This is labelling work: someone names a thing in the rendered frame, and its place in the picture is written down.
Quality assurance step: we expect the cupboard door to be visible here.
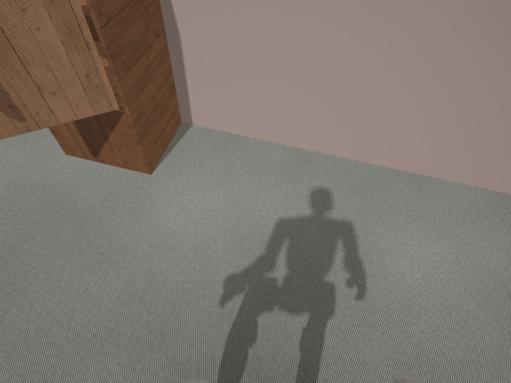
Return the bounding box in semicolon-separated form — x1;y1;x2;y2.
0;0;119;140

